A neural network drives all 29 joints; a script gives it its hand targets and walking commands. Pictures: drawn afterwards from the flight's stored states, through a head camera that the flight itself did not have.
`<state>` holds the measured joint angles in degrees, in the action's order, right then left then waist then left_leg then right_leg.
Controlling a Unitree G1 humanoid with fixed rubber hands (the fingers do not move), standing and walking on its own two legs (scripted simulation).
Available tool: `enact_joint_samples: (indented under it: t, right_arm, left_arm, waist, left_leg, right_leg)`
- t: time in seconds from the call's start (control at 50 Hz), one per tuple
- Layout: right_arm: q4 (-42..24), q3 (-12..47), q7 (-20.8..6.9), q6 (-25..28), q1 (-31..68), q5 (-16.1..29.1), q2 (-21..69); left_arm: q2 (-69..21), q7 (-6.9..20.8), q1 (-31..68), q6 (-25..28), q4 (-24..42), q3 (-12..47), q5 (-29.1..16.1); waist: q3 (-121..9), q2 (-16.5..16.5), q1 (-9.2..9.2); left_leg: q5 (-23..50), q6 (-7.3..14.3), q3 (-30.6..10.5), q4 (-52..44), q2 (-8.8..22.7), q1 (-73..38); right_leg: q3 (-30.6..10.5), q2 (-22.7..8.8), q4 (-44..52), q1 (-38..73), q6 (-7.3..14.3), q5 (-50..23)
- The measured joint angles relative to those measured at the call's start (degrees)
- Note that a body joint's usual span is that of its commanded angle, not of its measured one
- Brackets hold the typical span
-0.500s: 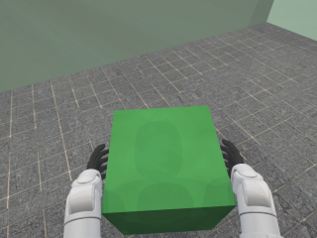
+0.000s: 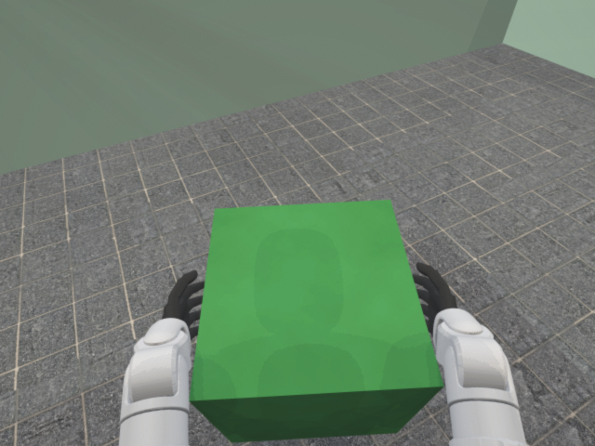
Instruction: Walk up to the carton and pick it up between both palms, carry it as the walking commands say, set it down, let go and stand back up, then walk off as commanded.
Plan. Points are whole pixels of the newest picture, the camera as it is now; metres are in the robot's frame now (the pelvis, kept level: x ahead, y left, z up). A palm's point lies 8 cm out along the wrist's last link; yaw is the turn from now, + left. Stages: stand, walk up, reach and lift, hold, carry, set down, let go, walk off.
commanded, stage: hold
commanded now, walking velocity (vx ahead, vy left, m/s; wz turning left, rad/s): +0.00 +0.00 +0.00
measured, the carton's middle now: (308, 324) +0.30 +0.00 -0.03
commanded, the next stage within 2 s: carry in 0.72 s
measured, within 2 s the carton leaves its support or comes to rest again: neither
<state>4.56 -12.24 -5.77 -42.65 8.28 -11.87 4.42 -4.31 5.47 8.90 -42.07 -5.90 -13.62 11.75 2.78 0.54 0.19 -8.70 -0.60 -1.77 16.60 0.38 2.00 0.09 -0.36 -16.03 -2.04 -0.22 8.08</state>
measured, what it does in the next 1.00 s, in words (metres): stands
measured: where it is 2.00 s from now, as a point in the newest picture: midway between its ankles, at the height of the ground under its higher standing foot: outside the picture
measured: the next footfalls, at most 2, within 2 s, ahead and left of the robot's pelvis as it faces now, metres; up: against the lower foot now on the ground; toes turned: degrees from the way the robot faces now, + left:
right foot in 1.42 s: -0.12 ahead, -0.08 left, +0.00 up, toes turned -10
left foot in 1.82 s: -0.27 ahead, +0.14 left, +0.00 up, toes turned +4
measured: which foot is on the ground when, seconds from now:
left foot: down 0.00-1.00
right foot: down 0.00-1.00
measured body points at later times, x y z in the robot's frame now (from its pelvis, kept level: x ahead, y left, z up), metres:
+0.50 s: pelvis +0.00 +0.00 +0.00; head -0.02 +0.00 +0.45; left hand +0.28 +0.18 +0.03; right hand +0.28 -0.17 +0.03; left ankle +0.01 +0.13 -0.75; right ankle +0.02 -0.12 -0.75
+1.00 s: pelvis -0.03 -0.01 -0.03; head -0.04 +0.00 +0.42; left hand +0.25 +0.17 +0.04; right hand +0.25 -0.18 +0.05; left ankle +0.01 +0.13 -0.75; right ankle +0.02 -0.12 -0.75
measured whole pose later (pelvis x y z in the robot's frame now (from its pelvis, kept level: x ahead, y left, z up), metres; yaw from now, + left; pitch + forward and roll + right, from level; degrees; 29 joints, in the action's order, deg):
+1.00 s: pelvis -0.03 -0.01 -0.03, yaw +0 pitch +2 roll +0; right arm -14.5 -11.2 -2.6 -53.6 6.4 -4.7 3.9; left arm -4.7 1.3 6.3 -53.2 14.0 -11.3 4.9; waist -3.7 0.0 -0.1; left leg -15.4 -1.3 -2.3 38.3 0.5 25.4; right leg 0.4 0.1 -37.8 -25.4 0.2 14.7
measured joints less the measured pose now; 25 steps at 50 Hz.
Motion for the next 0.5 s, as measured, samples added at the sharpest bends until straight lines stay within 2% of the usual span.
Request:
enact_joint_samples:
  t: [0.5]
  right_arm:
    - [-0.54,0.09,0.06,0.23,-0.62,0.22,-0.02]
  left_arm:
    - [-0.05,-0.23,-0.53,0.18,0.49,0.41,-0.18]
  waist:
    - [0.11,-0.06,0.17]
  left_leg:
    - [0.08,0.06,0.0,-0.06,-0.05,0.23]
  right_leg:
    - [-0.12,-0.01,0.24,-0.17,-0.04,-0.19]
